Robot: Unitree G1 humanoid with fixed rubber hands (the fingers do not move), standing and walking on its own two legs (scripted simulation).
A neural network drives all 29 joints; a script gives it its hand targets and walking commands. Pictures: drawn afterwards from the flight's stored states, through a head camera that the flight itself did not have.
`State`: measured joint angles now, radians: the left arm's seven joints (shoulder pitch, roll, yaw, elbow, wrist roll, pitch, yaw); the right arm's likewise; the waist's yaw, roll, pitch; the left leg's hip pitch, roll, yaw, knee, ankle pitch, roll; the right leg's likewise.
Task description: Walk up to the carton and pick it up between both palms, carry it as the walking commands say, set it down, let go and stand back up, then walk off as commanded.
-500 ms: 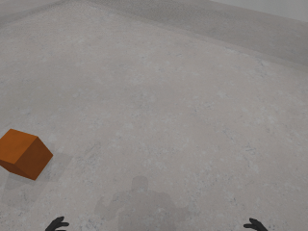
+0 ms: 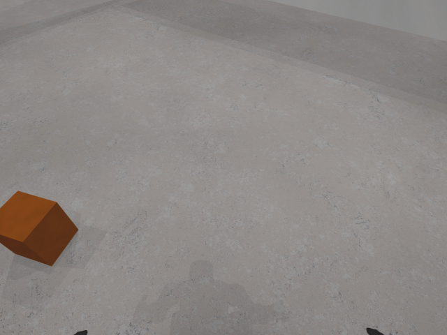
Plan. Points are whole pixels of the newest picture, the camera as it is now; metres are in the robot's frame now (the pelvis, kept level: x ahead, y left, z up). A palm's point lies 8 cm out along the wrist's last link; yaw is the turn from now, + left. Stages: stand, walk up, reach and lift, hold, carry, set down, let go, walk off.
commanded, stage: stand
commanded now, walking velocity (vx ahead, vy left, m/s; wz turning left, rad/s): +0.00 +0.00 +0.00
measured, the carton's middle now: (34, 228) +0.65 +0.88 -0.65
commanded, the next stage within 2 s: walk up in 1.32 s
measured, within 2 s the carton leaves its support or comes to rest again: neither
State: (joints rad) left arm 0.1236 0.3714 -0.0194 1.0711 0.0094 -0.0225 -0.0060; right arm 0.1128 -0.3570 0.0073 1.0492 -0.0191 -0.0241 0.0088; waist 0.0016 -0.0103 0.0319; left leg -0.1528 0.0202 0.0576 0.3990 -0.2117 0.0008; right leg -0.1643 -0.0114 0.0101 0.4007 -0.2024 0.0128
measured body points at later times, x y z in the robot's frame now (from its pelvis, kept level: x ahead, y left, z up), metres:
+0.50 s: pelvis +0.00 +0.00 +0.00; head +0.01 +0.01 +0.45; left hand +0.09 +0.31 -0.13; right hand +0.10 -0.30 -0.12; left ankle +0.00 +0.12 -0.74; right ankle +0.01 -0.13 -0.74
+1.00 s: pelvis +0.01 +0.00 +0.00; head +0.01 +0.01 +0.45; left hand +0.09 +0.31 -0.13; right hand +0.10 -0.30 -0.12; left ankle +0.00 +0.12 -0.74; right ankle +0.01 -0.13 -0.74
